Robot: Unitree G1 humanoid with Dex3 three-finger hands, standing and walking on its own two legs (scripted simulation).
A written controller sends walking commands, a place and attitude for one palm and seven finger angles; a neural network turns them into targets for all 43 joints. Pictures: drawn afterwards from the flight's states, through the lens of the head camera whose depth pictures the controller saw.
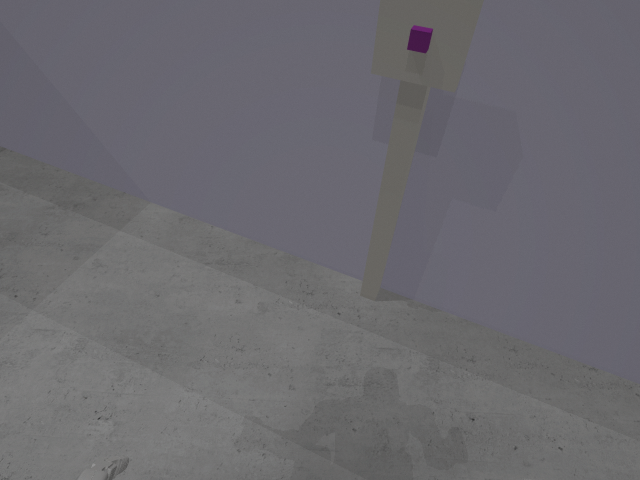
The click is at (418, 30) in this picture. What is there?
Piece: button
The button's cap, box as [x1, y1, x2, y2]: [407, 25, 432, 52]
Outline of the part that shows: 414,25 410,31 407,49 425,52 428,48 432,29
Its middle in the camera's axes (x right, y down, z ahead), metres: +0.19 -0.38 +0.73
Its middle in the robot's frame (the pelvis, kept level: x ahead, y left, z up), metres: +0.83 -0.14 +0.19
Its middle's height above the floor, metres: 0.96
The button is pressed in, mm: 0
